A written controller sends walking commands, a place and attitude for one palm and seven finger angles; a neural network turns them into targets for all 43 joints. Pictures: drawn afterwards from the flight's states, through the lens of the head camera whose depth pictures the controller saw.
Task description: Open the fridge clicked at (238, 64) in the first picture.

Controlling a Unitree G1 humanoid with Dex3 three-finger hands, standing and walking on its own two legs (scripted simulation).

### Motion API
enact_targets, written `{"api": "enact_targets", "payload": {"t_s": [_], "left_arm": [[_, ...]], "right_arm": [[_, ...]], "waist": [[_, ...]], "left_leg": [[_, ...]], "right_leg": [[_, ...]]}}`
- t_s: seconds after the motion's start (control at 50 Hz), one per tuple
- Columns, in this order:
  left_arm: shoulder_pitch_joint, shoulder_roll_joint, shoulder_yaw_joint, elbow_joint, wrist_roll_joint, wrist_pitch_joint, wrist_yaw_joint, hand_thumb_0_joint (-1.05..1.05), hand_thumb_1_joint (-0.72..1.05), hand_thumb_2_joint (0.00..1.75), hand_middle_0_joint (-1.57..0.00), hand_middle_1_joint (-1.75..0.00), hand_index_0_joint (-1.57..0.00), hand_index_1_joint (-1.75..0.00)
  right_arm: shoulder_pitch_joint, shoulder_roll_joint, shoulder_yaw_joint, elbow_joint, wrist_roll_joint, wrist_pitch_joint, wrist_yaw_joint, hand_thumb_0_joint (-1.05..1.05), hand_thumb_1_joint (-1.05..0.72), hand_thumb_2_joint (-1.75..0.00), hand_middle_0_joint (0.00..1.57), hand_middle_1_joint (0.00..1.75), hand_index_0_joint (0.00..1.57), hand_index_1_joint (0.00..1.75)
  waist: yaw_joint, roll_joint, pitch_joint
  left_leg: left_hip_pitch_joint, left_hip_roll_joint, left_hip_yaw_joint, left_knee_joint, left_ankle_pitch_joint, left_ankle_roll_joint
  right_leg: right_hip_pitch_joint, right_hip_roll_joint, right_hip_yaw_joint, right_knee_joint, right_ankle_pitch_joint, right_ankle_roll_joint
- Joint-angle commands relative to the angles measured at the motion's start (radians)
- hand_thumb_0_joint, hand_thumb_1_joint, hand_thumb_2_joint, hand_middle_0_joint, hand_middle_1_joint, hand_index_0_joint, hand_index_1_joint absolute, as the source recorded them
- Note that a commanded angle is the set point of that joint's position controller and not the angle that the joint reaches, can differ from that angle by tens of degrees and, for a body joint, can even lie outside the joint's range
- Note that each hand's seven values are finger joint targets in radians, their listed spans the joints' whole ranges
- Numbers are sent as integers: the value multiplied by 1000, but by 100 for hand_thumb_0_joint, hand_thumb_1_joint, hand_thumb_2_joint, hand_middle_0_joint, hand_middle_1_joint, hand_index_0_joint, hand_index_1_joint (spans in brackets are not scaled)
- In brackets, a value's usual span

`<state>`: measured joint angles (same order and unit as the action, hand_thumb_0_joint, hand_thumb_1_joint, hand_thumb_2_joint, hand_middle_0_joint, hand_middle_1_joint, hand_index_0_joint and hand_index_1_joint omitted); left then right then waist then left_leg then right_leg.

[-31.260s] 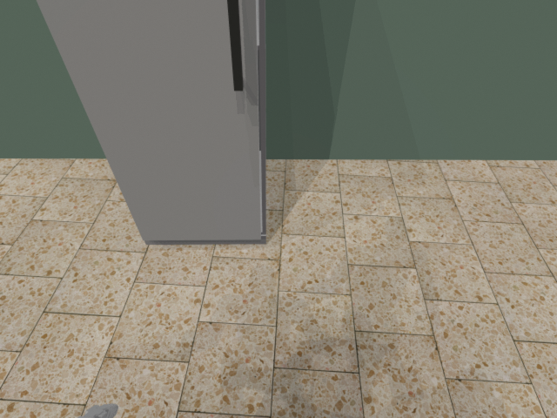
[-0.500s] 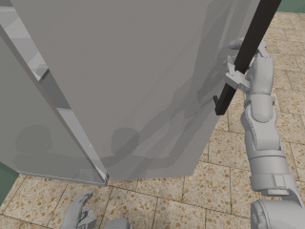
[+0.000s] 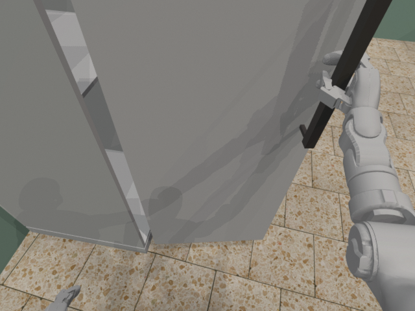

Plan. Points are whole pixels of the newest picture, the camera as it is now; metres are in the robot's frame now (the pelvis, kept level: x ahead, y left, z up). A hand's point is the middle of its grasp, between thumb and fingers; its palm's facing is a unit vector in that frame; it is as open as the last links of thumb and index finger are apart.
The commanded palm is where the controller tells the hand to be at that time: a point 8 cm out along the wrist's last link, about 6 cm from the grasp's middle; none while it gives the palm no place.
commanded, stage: stop walking and hold the door back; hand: right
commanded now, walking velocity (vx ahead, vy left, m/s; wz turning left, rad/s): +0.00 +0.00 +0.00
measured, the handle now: (338, 66) +0.50 -0.19 +0.24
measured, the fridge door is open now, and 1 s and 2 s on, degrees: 77 75 74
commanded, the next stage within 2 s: loosen the grip on the handle in 0.20 s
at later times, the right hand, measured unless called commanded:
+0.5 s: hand (333, 86) +0.47 -0.19 +0.22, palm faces +0.21 +0.97 -0.11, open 7.3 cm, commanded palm +0.43 -0.22 +0.20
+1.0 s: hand (332, 92) +0.48 -0.20 +0.19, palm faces +0.20 +0.97 -0.12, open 14.5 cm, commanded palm +0.45 -0.25 +0.19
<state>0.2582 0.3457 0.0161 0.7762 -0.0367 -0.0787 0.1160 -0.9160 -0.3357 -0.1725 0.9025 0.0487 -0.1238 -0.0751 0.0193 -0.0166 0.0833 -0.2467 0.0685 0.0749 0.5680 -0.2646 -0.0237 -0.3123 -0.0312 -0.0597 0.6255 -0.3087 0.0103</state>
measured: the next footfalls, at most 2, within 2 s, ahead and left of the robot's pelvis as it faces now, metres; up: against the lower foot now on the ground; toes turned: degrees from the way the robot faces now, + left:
none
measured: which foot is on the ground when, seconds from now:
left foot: down 0.00-1.00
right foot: down 0.00-1.00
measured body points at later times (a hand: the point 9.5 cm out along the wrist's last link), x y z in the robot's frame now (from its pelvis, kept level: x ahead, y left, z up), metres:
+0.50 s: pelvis -0.01 +0.00 +0.00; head +0.00 -0.01 +0.45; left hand +0.09 +0.26 -0.10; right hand +0.45 -0.24 +0.22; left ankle +0.01 +0.12 -0.73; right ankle +0.05 -0.12 -0.73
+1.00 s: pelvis +0.03 +0.00 +0.00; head +0.05 +0.00 +0.45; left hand +0.09 +0.26 -0.11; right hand +0.46 -0.25 +0.20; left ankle +0.01 +0.12 -0.73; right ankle +0.05 -0.11 -0.73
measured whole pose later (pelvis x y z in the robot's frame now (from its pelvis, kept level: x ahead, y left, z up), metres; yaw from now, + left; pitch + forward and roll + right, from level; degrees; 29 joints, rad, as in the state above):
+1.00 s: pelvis +0.03 +0.00 +0.00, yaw +2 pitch +5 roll +1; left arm 0.35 0.26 -0.01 0.72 -0.02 -0.15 0.03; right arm -0.72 -0.39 -0.29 0.73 0.05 -0.16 -0.02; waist 0.06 -0.02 -0.05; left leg -0.35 0.01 0.02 0.56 -0.29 0.00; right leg -0.41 -0.05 -0.09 0.58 -0.26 -0.01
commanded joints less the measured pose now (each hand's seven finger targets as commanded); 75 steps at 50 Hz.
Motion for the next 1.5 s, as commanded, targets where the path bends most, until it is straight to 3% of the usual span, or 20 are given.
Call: {"api": "enact_targets", "payload": {"t_s": [0.0, 0.06, 0.14, 0.18, 0.26, 0.28, 0.3, 0.32, 0.34, 0.36, 0.42, 0.52, 0.66, 0.68, 0.8, 0.94, 0.96, 1.0, 1.12, 1.48], "left_arm": [[-47, 93, 38, -119, -1, -48, -10, 0, 90, 90, -20, -30, -20, -30], [-51, 55, 20, -143, -2, -44, -20, 0, 90, 90, -20, -30, -20, -30], [-18, 81, 24, -119, -8, -51, -18, 0, 90, 90, -20, -30, -20, -30], [-6, 65, 26, -118, -7, -52, -17, 0, 90, 90, -20, -30, -20, -30], [-13, 60, 19, -101, -14, -49, -11, 0, 90, 90, -20, -30, -20, -30], [19, 73, 103, -150, 10, -95, -45, 0, 90, 90, -20, -30, -20, -30], [-3, 65, 31, -149, 39, -157, -58, 0, 90, 90, -20, -30, -20, -30], [107, 83, 55, -112, 11, -157, -64, 0, 90, 90, -20, -30, -20, -30], [101, 63, 45, -97, 14, -143, -65, 0, 90, 90, -20, -30, -20, -30], [75, 85, 36, -94, 21, -135, -68, 0, 90, 90, -20, -30, -20, -30], [39, 62, 23, -150, 39, -143, -89, 0, 90, 90, -20, -30, -20, -30], [44, 78, 27, -190, 14, -146, -101, 0, 90, 90, -20, -30, -20, -30], [49, 82, 28, -181, 3, -160, -81, 0, 90, 90, -20, -30, -20, -30], [70, 94, 28, -160, 12, -153, -74, 0, 90, 90, -20, -30, -20, -30], [76, 80, 41, -176, 20, -144, -79, 0, 90, 90, -20, -30, -20, -30], [73, 73, 40, -185, 4, -118, -81, 0, 90, 90, -20, -30, -20, -30], [104, 89, 37, -149, 7, -103, -68, 0, 90, 90, -20, -30, -20, -30], [102, 83, 32, -166, 8, -86, -66, 0, 90, 90, -20, -30, -20, -30], [93, 59, 27, -190, 9, -77, -63, 0, 90, 90, -20, -30, -20, -30], [124, 92, 26, -189, -3, -29, -38, 0, 90, 90, -20, -30, -20, -30]], "right_arm": [[-525, -107, 44, -215, 11, -92, 12, 0, -90, -90, 45, 140, 45, 140], [-508, -45, 82, -224, 20, -96, 19, 0, -90, -90, 45, 140, 45, 140], [-498, -103, 60, -218, 7, -103, 7, 0, -90, -90, 45, 140, 45, 140], [-486, -129, 47, -189, 0, -96, 9, 0, -90, -90, 45, 140, 45, 140], [-523, -169, 25, -102, 10, -81, 7, 0, -90, -90, 45, 140, 45, 140], [-864, -763, -386, -159, -132, -83, 10, 0, -90, -90, 45, 140, 45, 140], [-802, -433, -214, -19, -118, -18, 43, 0, -78, -84, 45, 140, 45, 140], [-646, -371, -200, -38, -62, -3, 47, 0, -66, -78, 45, 140, 45, 140], [-508, -169, -127, 83, -61, 1, 78, 0, -54, -73, 45, 140, 45, 140], [-526, -288, -233, 45, -26, -40, 81, 0, -42, -67, 45, 140, 45, 140], [-558, -292, -167, -92, -74, -134, 48, 0, -5, -49, 45, 140, 45, 140], [-479, -246, -96, -79, -78, -161, 24, 0, 55, -20, 42, 137, 42, 137], [-543, -312, -113, -233, -41, -145, 34, 0, 55, -20, 33, 125, 33, 125], [-523, -403, -181, -153, -56, -151, 22, 0, 55, -20, 32, 123, 32, 123], [-421, -355, -173, -390, -30, -196, 22, 0, 55, -20, 25, 115, 25, 115], [-233, -250, -129, -431, 16, -81, 61, 0, 55, -20, 25, 115, 25, 115], [-264, -369, -214, -289, 1, -60, 53, 0, 55, -20, 25, 115, 25, 115], [-269, -376, -224, -299, -1, -51, 64, 0, 55, -20, 25, 115, 25, 115], [-292, -305, -159, -380, 5, -95, 115, 0, 55, -20, 25, 115, 25, 115], [-252, -530, -302, -239, 60, -110, 267, 0, 55, -20, 25, 115, 25, 115]], "waist": [[-14, -135, -342], [-9, -191, -279], [-18, -93, -333], [-3, 28, -371], [-7, 180, -299], [-63, 285, -277], [87, 326, -621], [50, 202, -621], [62, 236, -508], [39, 116, -432], [43, -101, -392], [70, 65, -325], [47, -43, -410], [54, -6, -369], [23, -109, -558], [22, -7, -454], [51, 60, -361], [40, 86, -365], [32, -17, -469], [35, -18, -439]], "left_leg": [[-74, -2, -31, 48, -15, 12], [-85, -45, -49, 190, -238, -1], [59, -23, -67, -80, 65, 8], [119, 83, -192, -133, 263, 42], [11, 125, -240, -194, 69, 62], [74, 41, -252, -176, 326, 59], [86, -70, -81, -1, 548, 64], [19, -59, -29, 8, 421, 53], [-84, -66, -9, -14, 308, 44], [-132, -65, -21, -61, 183, 38], [-183, -65, -40, -69, 56, 59], [-224, -66, -48, -82, -102, 51], [-182, -73, -75, -91, -99, 52], [-187, -74, -75, -92, -94, 49], [-118, -91, -59, -54, 125, 58], [-73, -94, -44, -67, 288, 44], [-110, -92, -47, -81, 255, 36], [-83, -85, -53, -83, 243, 33], [-93, -88, -51, -50, 308, 43], [-97, -91, -57, -48, 303, 35]], "right_leg": [[266, -175, 178, -211, 247, -61], [141, -293, 325, -330, 99, -159], [164, -191, 129, -131, 360, -85], [120, -105, 40, -52, 282, -23], [106, -59, 56, -61, 117, -2], [97, -45, -2, -137, 236, -24], [69, 41, 6, -180, 412, -71], [169, 20, 8, -139, 415, -37], [155, 13, 33, -123, 357, -27], [171, 1, 44, -139, 257, -22], [154, 10, 49, -130, 108, -27], [49, 3, 69, -154, -127, -43], [85, 13, 44, -145, -91, -43], [40, 14, 44, -135, -79, -48], [201, 7, 35, -87, 231, -39], [165, 5, 24, -89, 364, -48], [102, 3, 24, -85, 304, -51], [66, 12, 19, -95, 269, -54], [167, 15, 29, -62, 377, -51], [83, 18, 34, -44, 322, -55]]}}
